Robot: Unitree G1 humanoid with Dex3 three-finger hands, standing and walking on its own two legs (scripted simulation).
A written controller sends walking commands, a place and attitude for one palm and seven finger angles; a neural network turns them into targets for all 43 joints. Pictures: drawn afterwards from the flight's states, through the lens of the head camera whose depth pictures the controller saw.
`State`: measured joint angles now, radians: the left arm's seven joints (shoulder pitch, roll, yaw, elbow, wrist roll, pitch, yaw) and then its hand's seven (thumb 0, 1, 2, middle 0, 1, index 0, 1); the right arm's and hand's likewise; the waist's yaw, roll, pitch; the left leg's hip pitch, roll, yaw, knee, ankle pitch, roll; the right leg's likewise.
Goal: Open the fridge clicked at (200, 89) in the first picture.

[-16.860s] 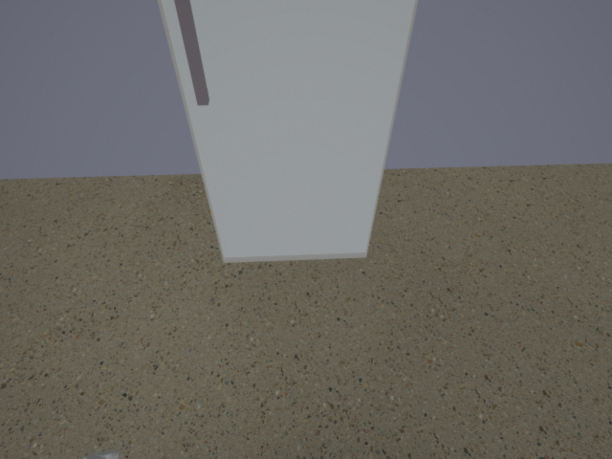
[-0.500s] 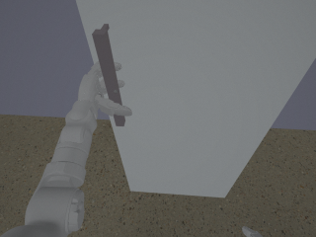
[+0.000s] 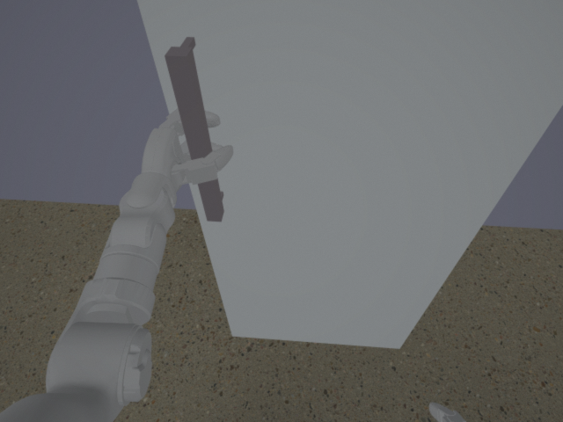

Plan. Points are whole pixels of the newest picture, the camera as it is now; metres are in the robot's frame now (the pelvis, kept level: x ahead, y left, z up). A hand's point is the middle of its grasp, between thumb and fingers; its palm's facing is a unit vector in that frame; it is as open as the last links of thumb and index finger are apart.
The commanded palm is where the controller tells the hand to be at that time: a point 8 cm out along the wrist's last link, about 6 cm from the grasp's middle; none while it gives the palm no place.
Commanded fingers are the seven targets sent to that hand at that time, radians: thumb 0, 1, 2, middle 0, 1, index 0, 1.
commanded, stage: grip the handle and tug to test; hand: left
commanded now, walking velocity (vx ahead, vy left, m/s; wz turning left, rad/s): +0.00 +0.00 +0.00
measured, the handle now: (204, 142) +0.49 +0.13 +0.16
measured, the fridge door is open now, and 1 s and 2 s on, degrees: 0 2 26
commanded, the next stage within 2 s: pull the door a little, standing still in 0.86 s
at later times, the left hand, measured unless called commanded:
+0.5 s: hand (210, 158) +0.43 +0.11 +0.17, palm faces -0.04 -1.00 +0.01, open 5.9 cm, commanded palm +0.40 +0.17 +0.17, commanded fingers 0.00 0.90 0.90 -0.45 -1.40 -0.45 -1.40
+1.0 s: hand (208, 167) +0.41 +0.11 +0.17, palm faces -0.06 -1.00 +0.01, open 6.0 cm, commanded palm +0.39 +0.17 +0.17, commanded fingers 0.00 0.90 0.90 -0.45 -1.40 -0.45 -1.40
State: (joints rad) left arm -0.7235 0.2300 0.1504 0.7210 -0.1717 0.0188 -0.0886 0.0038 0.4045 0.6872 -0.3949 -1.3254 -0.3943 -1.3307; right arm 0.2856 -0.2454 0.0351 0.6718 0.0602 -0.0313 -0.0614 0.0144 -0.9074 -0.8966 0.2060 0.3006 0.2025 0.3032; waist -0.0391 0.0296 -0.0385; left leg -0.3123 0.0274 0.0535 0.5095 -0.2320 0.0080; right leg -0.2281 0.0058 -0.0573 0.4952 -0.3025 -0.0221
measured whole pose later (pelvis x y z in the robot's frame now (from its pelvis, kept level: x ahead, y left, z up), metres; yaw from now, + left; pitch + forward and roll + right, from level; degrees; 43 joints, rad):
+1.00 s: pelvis +0.05 -0.01 +0.00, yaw -2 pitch +2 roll +1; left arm -0.33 0.20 0.16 0.14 -0.20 0.22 -0.09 0.01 0.70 0.73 -0.34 -1.40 -0.33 -1.40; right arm 0.23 -0.25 0.02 0.58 0.05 0.03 -0.04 0.02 -0.91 -0.90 0.21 0.30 0.20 0.30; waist -0.02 0.03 -0.07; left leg -0.19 0.03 0.08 0.44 -0.27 0.00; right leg -0.13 0.01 -0.02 0.43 -0.33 -0.03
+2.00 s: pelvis -0.07 -0.05 +0.00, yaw +8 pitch +0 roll +1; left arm 0.10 0.17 -0.13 -0.40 -0.02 0.01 0.11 -0.07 0.61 0.67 -0.36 -1.38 -0.18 -1.29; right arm 0.17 -0.15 0.01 0.63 -0.01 0.04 -0.08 0.02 -0.91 -0.90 0.21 0.30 0.20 0.30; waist -0.06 0.05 0.07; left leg -0.39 0.02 -0.04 0.57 -0.25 0.00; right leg -0.27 0.05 -0.10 0.46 -0.20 -0.10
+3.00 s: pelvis +0.04 -0.41 -0.01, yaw +55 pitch +1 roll +1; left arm 0.14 0.26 0.12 -0.49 -0.06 -0.05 0.11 -0.05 0.62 0.82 -0.45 -1.40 -0.24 -1.33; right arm 0.12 -0.20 -0.02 0.59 -0.01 -0.06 -0.10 0.02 -0.91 -0.90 0.21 0.30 0.20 0.30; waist -0.05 -0.01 0.16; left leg -0.43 0.00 0.13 0.91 -0.54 -0.04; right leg -0.32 -0.09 -0.16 0.59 -0.28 -0.02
